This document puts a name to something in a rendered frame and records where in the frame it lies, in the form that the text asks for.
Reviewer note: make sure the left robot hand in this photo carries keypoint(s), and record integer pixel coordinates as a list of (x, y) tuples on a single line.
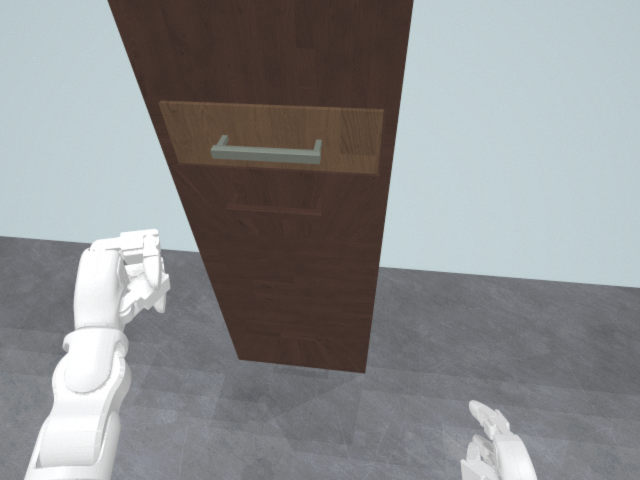
[(102, 279)]

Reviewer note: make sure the left robot forearm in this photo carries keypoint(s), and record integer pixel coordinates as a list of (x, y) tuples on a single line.
[(79, 439)]

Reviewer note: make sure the cabinet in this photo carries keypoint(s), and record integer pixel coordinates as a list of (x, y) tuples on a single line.
[(291, 292)]

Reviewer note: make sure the handle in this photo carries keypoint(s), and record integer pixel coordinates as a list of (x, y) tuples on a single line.
[(221, 151), (274, 212)]

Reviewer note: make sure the drawer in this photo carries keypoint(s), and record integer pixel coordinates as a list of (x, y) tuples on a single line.
[(351, 137)]

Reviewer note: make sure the right robot hand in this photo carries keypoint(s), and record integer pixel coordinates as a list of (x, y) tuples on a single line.
[(507, 458)]

